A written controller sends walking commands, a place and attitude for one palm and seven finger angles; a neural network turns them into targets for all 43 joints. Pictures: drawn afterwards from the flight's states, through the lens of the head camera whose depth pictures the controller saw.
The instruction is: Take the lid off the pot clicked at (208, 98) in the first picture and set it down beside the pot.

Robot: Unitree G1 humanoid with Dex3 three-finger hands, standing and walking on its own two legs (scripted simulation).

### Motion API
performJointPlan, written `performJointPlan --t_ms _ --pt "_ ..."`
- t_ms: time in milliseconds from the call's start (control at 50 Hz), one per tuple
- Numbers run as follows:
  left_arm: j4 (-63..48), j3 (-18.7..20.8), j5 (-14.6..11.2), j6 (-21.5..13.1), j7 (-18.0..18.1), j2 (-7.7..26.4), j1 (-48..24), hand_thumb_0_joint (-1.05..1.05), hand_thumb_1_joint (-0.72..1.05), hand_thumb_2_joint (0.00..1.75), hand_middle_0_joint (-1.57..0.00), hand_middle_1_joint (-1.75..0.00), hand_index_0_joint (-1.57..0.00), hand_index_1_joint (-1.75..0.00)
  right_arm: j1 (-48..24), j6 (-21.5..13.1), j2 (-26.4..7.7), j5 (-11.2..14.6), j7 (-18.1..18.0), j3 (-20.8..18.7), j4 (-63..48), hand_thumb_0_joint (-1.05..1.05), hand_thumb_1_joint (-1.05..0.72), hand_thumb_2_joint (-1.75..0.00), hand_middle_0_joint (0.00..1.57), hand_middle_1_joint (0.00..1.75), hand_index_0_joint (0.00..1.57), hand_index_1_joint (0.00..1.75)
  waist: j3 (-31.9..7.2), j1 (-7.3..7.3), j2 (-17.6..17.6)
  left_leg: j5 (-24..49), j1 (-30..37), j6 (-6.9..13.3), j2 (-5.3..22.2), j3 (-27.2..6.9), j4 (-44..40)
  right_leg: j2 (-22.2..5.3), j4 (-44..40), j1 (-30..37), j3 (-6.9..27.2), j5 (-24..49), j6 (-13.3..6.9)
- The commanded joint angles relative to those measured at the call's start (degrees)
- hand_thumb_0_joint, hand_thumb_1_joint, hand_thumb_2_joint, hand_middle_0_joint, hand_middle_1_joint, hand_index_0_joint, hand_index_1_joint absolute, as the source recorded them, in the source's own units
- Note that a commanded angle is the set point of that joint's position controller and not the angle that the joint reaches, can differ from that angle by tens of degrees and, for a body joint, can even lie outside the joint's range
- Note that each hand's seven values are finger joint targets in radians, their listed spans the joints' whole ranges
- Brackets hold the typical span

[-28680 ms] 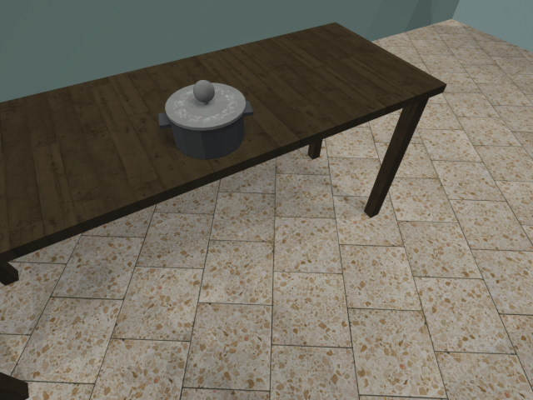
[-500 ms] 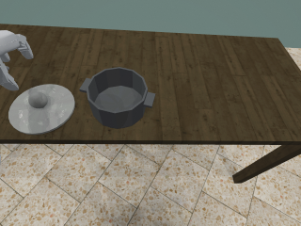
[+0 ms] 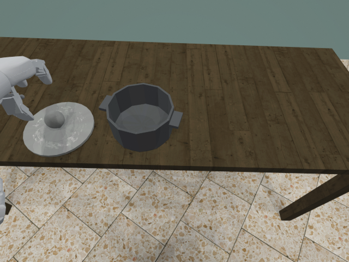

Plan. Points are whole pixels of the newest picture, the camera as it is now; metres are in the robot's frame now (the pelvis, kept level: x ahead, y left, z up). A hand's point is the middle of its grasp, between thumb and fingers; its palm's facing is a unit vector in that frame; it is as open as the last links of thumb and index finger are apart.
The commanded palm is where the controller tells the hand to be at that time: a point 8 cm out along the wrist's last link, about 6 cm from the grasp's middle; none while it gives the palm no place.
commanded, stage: draw the hand back to the body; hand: left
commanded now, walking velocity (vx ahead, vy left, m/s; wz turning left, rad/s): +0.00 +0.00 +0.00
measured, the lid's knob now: (54, 119) +0.50 +0.33 -0.01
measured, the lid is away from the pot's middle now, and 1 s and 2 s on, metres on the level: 0.25 0.25 0.25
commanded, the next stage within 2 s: step back with the hand held close in 1.90 s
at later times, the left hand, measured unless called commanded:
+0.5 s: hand (39, 90) +0.41 +0.25 +0.18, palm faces +0.41 -0.87 -0.28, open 10.6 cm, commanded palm +0.35 +0.29 +0.19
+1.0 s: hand (37, 130) +0.32 +0.22 +0.18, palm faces +0.47 -0.84 -0.27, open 8.2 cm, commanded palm +0.26 +0.26 +0.19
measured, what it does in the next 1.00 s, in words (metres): shifts its weight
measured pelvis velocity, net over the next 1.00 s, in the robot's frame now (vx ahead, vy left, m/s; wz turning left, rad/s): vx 0.02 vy -0.06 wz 0.01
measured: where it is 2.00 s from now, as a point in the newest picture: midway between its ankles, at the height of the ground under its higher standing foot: outside the picture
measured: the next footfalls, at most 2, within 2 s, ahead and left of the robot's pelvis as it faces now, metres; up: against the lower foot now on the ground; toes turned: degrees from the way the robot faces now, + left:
none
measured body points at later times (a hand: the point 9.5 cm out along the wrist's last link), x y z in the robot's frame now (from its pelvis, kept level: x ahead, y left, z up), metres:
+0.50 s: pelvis +0.02 -0.03 +0.01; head +0.03 -0.03 +0.46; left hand +0.39 +0.29 +0.20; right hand +0.13 -0.29 -0.09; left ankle -0.01 +0.07 -0.73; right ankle -0.01 -0.18 -0.73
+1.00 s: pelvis +0.02 -0.06 +0.01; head +0.01 -0.08 +0.46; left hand +0.29 +0.27 +0.20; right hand +0.19 -0.30 -0.08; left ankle -0.01 +0.07 -0.73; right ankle -0.01 -0.18 -0.73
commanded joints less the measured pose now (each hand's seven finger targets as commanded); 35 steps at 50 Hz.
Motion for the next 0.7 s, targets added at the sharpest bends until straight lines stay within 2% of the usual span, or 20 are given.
performJointPlan --t_ms 0,20,100,120,140,160,180,200,240,300,320,340,380,400,440,500,540,580,640,680 --pt "-10.9 7.0 -2.0 0.3 1.8 20.2 -22.7 0.0 0.01 0.6 -0.33 -0.89 -0.33 -0.89 -0.3 -0.9 -10.1 -0.2 -0.9 -3.0 -5.9 0.0 -0.9 -0.9 0.2 0.3 0.2 0.3 -20.2 1.58 1.7 25.6 18.2 0.9 -0.4 -2.0 -3.0 4.2 -0.8 3.7 -4.7 15.0 -4.5" --pt "-10.9 3.9 -1.7 0.8 1.7 16.9 -23.1 0.0 0.01 0.6 -0.33 -0.89 -0.33 -0.89 -0.9 -1.0 -9.6 -0.2 -0.8 -3.0 -5.8 0.0 -0.9 -0.9 0.2 0.3 0.2 0.3 -18.3 0.94 2.6 23.8 18.2 0.7 -0.1 -1.9 -3.3 4.4 -1.0 2.0 -5.0 12.8 -4.4" --pt "-21.6 4.3 -1.4 -0.2 2.2 16.9 -24.0 0.0 0.01 0.6 -0.33 -0.89 -0.33 -0.89 -2.9 -1.3 -9.0 -0.5 -0.9 -3.1 -7.4 0.0 -0.9 -0.9 0.2 0.3 0.2 0.3 -21.4 1.67 7.4 28.6 24.5 0.5 0.2 -3.2 -3.3 4.4 -1.6 1.4 -5.0 12.2 -4.9" --pt "-20.1 7.4 -35.9 -0.4 11.6 -3.7 -25.4 0.0 0.01 0.6 -0.33 -0.89 -0.33 -0.89 5.2 -4.5 -4.5 0.2 -1.9 -2.2 -10.1 0.0 -0.9 -0.9 0.2 0.3 0.2 0.3 -14.7 -1.88 8.6 19.5 32.1 -2.2 3.9 -4.2 -5.4 3.7 -2.4 -1.5 -5.4 7.0 -6.3" --pt "-23.0 7.4 -39.2 -0.2 16.4 -2.1 -20.5 0.0 0.01 0.6 -0.33 -0.89 -0.33 -0.89 2.1 -6.6 -6.2 -0.1 -2.4 -1.2 -9.7 0.0 -0.9 -0.9 0.2 0.3 0.2 0.3 -14.5 0.56 6.8 14.2 34.0 -2.5 5.4 -7.6 -8.1 3.2 -3.0 -1.0 -4.5 3.0 -6.1" --pt "-20.7 7.5 -39.8 0.7 19.2 -4.3 -14.9 0.0 0.01 0.6 -0.33 -0.89 -0.33 -0.89 0.7 -7.4 -6.1 -0.3 -2.9 -1.0 -9.7 0.0 -0.9 -0.9 0.2 0.3 0.2 0.3 -11.8 0.73 4.7 10.2 32.1 -2.4 5.7 -8.4 -9.4 3.3 -3.4 -1.2 -4.6 1.8 -6.1" --pt "-18.3 11.8 -44.4 1.3 21.5 -2.2 -10.7 0.0 0.01 0.6 -0.33 -0.89 -0.33 -0.89 0.0 -8.0 -7.3 -0.9 -3.5 -1.0 -9.2 0.0 -0.9 -0.9 0.2 0.3 0.2 0.3 -12.0 1.84 -1.3 9.2 28.3 -1.8 5.3 -6.9 -9.5 2.9 -4.2 2.6 -3.9 3.9 -6.1" --pt "-15.2 15.8 -46.9 1.9 23.5 1.2 -7.8 0.0 0.01 0.6 -0.33 -0.89 -0.33 -0.89 -0.6 -8.2 -8.3 -1.0 -3.7 -0.7 -8.1 0.0 -0.9 -0.9 0.2 0.3 0.2 0.3 -11.5 2.54 -6.4 8.1 24.0 -1.3 4.4 -4.8 -9.3 2.6 -4.7 6.2 -3.4 6.2 -5.8" --pt "-18.5 20.0 -49.0 1.8 26.5 5.2 -11.2 0.0 0.03 0.61 -0.33 -0.88 -0.33 -0.88 -1.0 -8.8 -8.6 -1.5 -3.9 -0.8 -7.1 0.0 -0.9 -0.9 0.2 0.3 0.2 0.3 -12.9 2.94 -6.2 12.3 20.7 -1.2 3.0 -1.4 -8.5 2.2 -4.6 11.5 -2.2 11.6 -5.2" --pt "-33.5 18.2 -50.7 -0.6 29.1 2.3 -18.2 0.0 0.1 0.63 -0.32 -0.83 -0.32 -0.83 -4.0 -12.5 -7.5 -2.1 -3.6 -0.5 -7.6 0.0 -0.9 -0.9 0.2 0.3 0.2 0.3 -15.3 3.03 9.7 17.4 27.7 -2.7 3.7 -1.9 -9.4 1.8 -4.4 11.2 -2.4 12.6 -5.6" --pt "-36.6 18.6 -51.3 -0.7 29.9 1.3 -16.1 0.0 0.12 0.64 -0.31 -0.82 -0.31 -0.82 -4.4 -13.8 -7.0 -2.3 -3.3 -0.5 -7.9 0.0 -0.9 -0.9 0.2 0.3 0.2 0.3 -16.0 3.52 14.1 21.2 30.0 -3.2 3.9 -2.4 -9.2 2.1 -4.4 11.7 -2.8 13.4 -5.8" --pt "-38.6 20.8 -51.8 -0.6 30.7 2.0 -11.3 0.0 0.14 0.64 -0.31 -0.8 -0.31 -0.8 -4.3 -14.8 -6.8 -2.5 -2.9 -0.5 -7.9 0.0 -0.9 -0.9 0.2 0.3 0.2 0.3 -16.8 4.38 15.3 25.1 31.2 -3.4 4.1 -3.0 -8.8 2.1 -4.3 12.9 -3.0 14.7 -5.9" --pt "-35.9 23.7 -52.9 0.8 31.7 0.9 1.9 0.0 0.19 0.66 -0.31 -0.77 -0.31 -0.77 -4.2 -15.5 -6.8 -2.8 -2.4 -0.7 -7.2 0.0 -0.9 -0.9 0.2 0.3 0.2 0.3 -14.5 5.62 11.5 29.9 28.4 -3.3 3.9 -2.0 -8.0 2.1 -4.0 16.2 -3.3 19.5 -5.7" --pt "-32.0 25.9 -53.4 1.7 32.0 1.1 9.1 0.0 0.21 0.67 -0.3 -0.76 -0.3 -0.76 -3.7 -15.2 -7.2 -3.0 -2.2 -1.1 -6.5 0.0 -0.9 -0.9 0.2 0.3 0.2 0.3 -12.5 5.88 5.0 29.3 25.0 -2.8 3.8 -1.2 -7.9 2.2 -3.8 18.4 -3.5 21.7 -5.4" --pt "-31.1 22.9 -54.9 2.8 31.4 -3.3 11.6 0.0 0.26 0.68 -0.3 -0.73 -0.3 -0.73 -4.9 -14.5 -7.5 -2.7 -2.2 -1.4 -6.6 0.0 -0.9 -0.9 0.2 0.3 0.2 0.3 -8.4 5.24 -2.8 23.0 20.2 -2.3 3.5 0.3 -8.7 2.1 -3.8 18.5 -3.7 22.3 -4.8" --pt "-42.1 21.2 -55.5 1.8 31.3 -4.5 7.6 0.0 0.32 0.7 -0.29 -0.69 -0.29 -0.69 -7.1 -16.0 -7.3 -2.5 -2.3 -1.7 -7.1 0.0 -0.9 -0.9 0.2 0.3 0.2 0.3 -10.4 4.59 1.2 22.9 23.7 -1.7 3.2 0.8 -8.6 1.8 -4.1 18.0 -3.1 22.2 -4.5" --pt "-49.8 23.5 -55.4 1.2 31.9 -2.0 7.7 0.0 0.37 0.72 -0.28 -0.66 -0.28 -0.66 -7.3 -17.2 -7.0 -2.6 -2.1 -1.7 -7.2 0.0 -0.9 -0.9 0.2 0.3 0.2 0.3 -14.3 5.4 6.1 28.6 27.5 -1.6 2.9 0.2 -7.9 2.0 -4.0 19.5 -3.0 24.9 -4.6" --pt "-50.0 25.2 -55.5 1.9 32.5 -2.6 14.1 0.0 0.41 0.73 -0.27 -0.63 -0.27 -0.63 -7.0 -17.8 -6.9 -2.8 -1.9 -1.9 -6.5 0.0 -0.9 -0.9 0.2 0.3 0.2 0.3 -15.1 5.76 3.8 33.3 28.7 -1.4 2.8 0.4 -7.1 2.2 -3.7 20.6 -3.1 28.7 -4.3" --pt "-42.6 21.4 -56.3 3.8 32.1 -8.4 18.7 0.0 0.48 0.76 -0.26 -0.58 -0.26 -0.58 -7.4 -16.8 -7.2 -2.6 -2.3 -2.2 -5.1 0.0 -0.9 -0.9 0.2 0.3 0.2 0.3 -7.3 4.63 -3.0 24.7 24.0 -1.4 2.4 1.9 -8.3 2.3 -4.6 17.7 -3.4 26.3 -3.9" --pt "-45.4 19.4 -56.5 3.7 31.9 -9.7 16.4 0.0 0.52 0.77 -0.26 -0.55 -0.26 -0.55 -8.7 -17.0 -7.1 -2.3 -2.6 -2.0 -5.3 0.0 -0.9 -0.9 0.2 0.3 0.2 0.3 -6.0 4.34 -1.7 19.9 24.2 -1.1 2.0 1.9 -9.1 2.1 -5.5 16.0 -3.0 22.2 -3.7"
